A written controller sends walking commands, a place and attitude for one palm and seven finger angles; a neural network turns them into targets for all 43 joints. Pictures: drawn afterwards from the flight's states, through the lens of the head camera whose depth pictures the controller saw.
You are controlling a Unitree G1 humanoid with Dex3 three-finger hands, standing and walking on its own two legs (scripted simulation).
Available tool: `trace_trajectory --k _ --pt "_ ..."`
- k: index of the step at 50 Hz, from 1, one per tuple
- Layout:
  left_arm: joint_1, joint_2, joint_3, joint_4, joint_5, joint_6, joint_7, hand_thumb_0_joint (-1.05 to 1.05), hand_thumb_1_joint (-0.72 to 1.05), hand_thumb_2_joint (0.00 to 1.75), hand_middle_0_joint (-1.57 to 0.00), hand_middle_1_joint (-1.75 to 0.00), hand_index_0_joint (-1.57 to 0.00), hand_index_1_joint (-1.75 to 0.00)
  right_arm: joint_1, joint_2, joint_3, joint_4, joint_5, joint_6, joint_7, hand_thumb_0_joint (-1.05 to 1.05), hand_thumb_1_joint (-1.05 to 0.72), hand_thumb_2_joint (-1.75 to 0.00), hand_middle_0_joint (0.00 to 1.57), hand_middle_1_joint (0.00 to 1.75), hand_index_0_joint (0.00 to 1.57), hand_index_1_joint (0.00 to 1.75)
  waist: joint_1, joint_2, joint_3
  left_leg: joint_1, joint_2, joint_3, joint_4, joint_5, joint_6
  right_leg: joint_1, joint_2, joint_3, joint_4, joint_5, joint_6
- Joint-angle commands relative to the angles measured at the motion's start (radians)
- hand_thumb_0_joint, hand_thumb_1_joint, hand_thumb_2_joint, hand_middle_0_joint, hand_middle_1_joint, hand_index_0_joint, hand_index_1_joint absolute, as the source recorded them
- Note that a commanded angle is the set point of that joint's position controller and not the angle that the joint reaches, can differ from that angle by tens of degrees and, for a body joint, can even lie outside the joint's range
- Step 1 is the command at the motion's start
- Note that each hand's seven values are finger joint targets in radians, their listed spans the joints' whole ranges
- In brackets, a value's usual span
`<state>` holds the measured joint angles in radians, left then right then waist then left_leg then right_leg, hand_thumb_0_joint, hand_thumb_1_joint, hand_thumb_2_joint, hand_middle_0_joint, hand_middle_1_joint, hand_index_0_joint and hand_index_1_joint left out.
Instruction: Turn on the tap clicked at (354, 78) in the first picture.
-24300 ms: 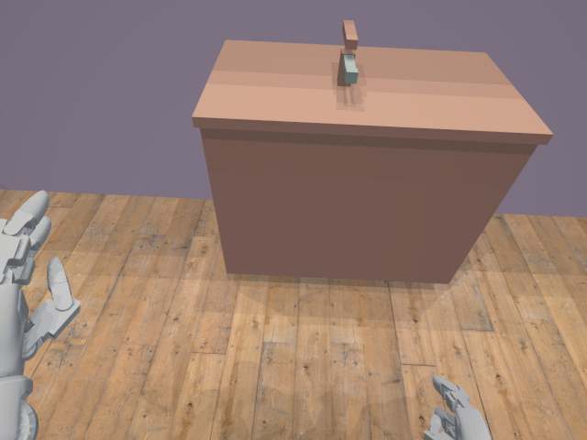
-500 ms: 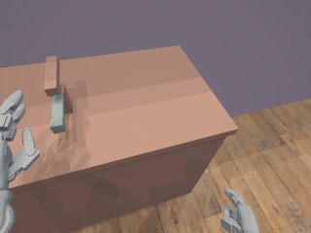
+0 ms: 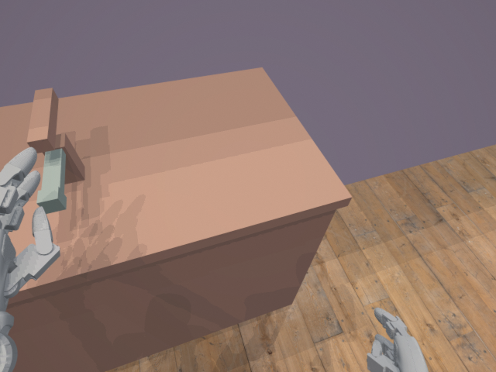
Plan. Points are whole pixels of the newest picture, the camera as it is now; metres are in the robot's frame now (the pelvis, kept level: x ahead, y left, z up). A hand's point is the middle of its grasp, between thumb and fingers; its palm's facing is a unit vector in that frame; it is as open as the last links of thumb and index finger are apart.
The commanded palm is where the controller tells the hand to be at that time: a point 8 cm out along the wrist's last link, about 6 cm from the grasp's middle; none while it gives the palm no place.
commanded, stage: shuffle to correct the standing spot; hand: left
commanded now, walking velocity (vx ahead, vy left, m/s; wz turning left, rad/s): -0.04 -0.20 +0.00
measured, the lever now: (52, 200) +0.33 +0.33 +0.10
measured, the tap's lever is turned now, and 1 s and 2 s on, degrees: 0 0 0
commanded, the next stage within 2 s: none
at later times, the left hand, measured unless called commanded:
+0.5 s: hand (46, 249) +0.22 +0.25 +0.16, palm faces +0.32 -0.85 -0.43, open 7.4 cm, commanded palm +0.16 +0.28 +0.18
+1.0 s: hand (44, 249) +0.22 +0.25 +0.16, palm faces +0.33 -0.84 -0.43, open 7.4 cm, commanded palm +0.16 +0.29 +0.18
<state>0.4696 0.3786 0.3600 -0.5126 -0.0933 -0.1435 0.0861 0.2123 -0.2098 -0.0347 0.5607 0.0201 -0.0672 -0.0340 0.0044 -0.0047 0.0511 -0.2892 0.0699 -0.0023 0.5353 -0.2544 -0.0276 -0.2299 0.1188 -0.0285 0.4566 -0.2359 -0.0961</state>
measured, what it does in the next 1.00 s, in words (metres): stands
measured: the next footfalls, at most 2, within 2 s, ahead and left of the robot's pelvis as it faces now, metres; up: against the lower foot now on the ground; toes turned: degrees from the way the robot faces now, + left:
none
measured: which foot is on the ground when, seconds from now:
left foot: down 0.00-1.00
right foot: down 0.00-1.00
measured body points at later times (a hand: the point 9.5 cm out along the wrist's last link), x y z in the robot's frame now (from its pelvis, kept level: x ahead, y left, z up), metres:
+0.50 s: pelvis +0.00 +0.00 +0.00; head +0.04 +0.02 +0.44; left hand +0.19 +0.29 +0.18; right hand +0.18 -0.23 -0.08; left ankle +0.02 +0.15 -0.74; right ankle +0.00 -0.06 -0.74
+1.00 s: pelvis +0.00 +0.01 +0.00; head +0.04 +0.02 +0.44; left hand +0.19 +0.30 +0.18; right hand +0.17 -0.22 -0.09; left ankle +0.02 +0.15 -0.74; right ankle +0.00 -0.06 -0.74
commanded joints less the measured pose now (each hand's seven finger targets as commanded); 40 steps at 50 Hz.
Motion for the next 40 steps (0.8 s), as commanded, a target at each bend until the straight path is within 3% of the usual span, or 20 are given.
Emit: trace_trajectory --k 1,4,5,6,9,18,20,24,32,40 --pt "-0.043 0.187 0.132 -0.228 -0.006 -0.064 0.019 0.00 0.90 0.90 -0.20 -0.30 -0.20 -0.30 -0.087 -0.113 -0.036 -0.163 -0.004 -0.049 -0.013 0.00 -0.90 -0.90 0.20 0.30 0.20 0.30 0.002 0.032 -0.153 0.120 0.041 -0.013 -0.013 0.134 0.066 -0.018 -0.192 0.128 -0.102 0.199 0.092" --pt "-0.051 0.192 0.138 -0.224 -0.007 -0.067 0.014 0.00 0.90 0.90 -0.20 -0.30 -0.20 -0.30 -0.079 -0.117 -0.041 -0.168 -0.002 -0.048 -0.011 0.00 -0.90 -0.90 0.20 0.30 0.20 0.30 0.003 0.031 -0.134 0.092 0.043 -0.018 -0.010 0.102 0.065 -0.019 -0.186 0.138 -0.105 0.177 0.100" --pt "-0.042 0.209 0.157 -0.228 -0.006 -0.066 0.016 0.00 0.90 0.90 -0.20 -0.30 -0.20 -0.30 -0.088 -0.114 -0.039 -0.164 -0.003 -0.048 -0.012 0.00 -0.90 -0.90 0.20 0.30 0.20 0.30 0.005 0.057 -0.140 0.104 0.050 -0.019 -0.021 0.120 0.068 -0.020 -0.186 0.131 -0.098 0.189 0.098" --pt "-0.041 0.185 0.133 -0.227 -0.007 -0.068 0.013 0.00 0.90 0.90 -0.20 -0.30 -0.20 -0.30 -0.076 -0.115 -0.037 -0.163 -0.005 -0.046 -0.011 0.00 -0.90 -0.90 0.20 0.30 0.20 0.30 0.000 0.056 -0.142 0.097 0.051 -0.023 -0.022 0.121 0.069 -0.012 -0.178 0.122 -0.091 0.183 0.100" --pt "-0.031 0.202 0.154 -0.227 -0.005 -0.070 0.013 0.00 0.90 0.90 -0.20 -0.30 -0.20 -0.30 -0.071 -0.120 -0.042 -0.169 -0.005 -0.047 -0.009 0.00 -0.90 -0.90 0.20 0.30 0.20 0.30 0.006 0.054 -0.155 0.077 0.064 -0.034 -0.024 0.120 0.070 0.015 -0.174 0.119 -0.079 0.183 0.105" --pt "-0.019 0.205 0.156 -0.242 -0.006 -0.063 0.009 0.00 0.90 0.90 -0.20 -0.30 -0.20 -0.30 -0.064 -0.122 -0.041 -0.170 -0.007 -0.048 -0.009 0.00 -0.90 -0.90 0.20 0.30 0.20 0.30 0.004 0.058 -0.175 0.074 0.087 -0.061 -0.021 0.180 0.074 0.028 -0.166 0.098 -0.044 0.211 0.090" --pt "-0.021 0.208 0.158 -0.255 -0.007 -0.060 0.009 0.00 0.90 0.90 -0.20 -0.30 -0.20 -0.30 -0.070 -0.118 -0.041 -0.170 -0.003 -0.048 -0.010 0.00 -0.90 -0.90 0.20 0.30 0.20 0.30 0.002 0.066 -0.176 0.090 0.074 -0.053 -0.007 0.175 0.068 0.015 -0.177 0.115 -0.049 0.230 0.078" --pt "-0.026 0.200 0.150 -0.240 -0.009 -0.058 0.009 0.00 0.90 0.90 -0.20 -0.30 -0.20 -0.30 -0.057 -0.118 -0.045 -0.167 -0.004 -0.046 -0.008 0.00 -0.90 -0.90 0.20 0.30 0.20 0.30 -0.002 0.020 -0.174 0.083 0.053 -0.034 0.031 0.139 0.061 0.009 -0.200 0.135 -0.063 0.237 0.067" --pt "-0.055 0.199 0.139 -0.249 -0.004 -0.060 0.014 0.00 0.90 0.90 -0.20 -0.30 -0.20 -0.30 -0.075 -0.116 -0.036 -0.170 -0.004 -0.047 -0.011 0.00 -0.90 -0.90 0.20 0.30 0.20 0.30 -0.001 0.084 -0.125 0.046 0.084 -0.085 -0.041 0.079 0.075 -0.014 -0.166 0.112 -0.054 0.119 0.076" --pt "-0.035 0.205 0.146 -0.261 -0.002 -0.061 0.019 0.00 0.90 0.90 -0.20 -0.30 -0.20 -0.30 -0.073 -0.117 -0.033 -0.171 -0.001 -0.051 -0.008 0.00 -0.90 -0.90 0.20 0.30 0.20 0.30 0.000 0.116 -0.146 0.048 0.094 -0.107 -0.073 0.071 0.077 0.010 -0.156 0.098 -0.048 0.110 0.064"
